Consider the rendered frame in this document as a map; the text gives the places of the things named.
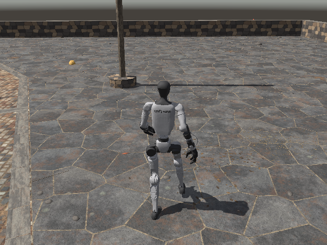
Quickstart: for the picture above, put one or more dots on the robot left hand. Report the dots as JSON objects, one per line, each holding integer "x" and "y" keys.
{"x": 150, "y": 130}

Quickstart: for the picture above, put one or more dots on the robot left forearm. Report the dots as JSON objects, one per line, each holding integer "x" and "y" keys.
{"x": 144, "y": 129}

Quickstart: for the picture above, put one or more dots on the robot right hand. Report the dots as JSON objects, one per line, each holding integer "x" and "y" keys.
{"x": 194, "y": 153}

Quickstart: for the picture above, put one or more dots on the robot right forearm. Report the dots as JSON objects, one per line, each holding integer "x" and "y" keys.
{"x": 189, "y": 139}

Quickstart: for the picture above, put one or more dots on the robot left upper arm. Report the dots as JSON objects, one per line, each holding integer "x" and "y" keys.
{"x": 145, "y": 114}

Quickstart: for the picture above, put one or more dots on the robot left foot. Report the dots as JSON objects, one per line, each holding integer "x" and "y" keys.
{"x": 155, "y": 215}

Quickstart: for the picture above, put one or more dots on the robot right upper arm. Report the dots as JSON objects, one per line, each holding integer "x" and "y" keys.
{"x": 181, "y": 116}

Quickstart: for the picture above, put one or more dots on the robot right shin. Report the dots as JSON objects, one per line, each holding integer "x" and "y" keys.
{"x": 179, "y": 171}

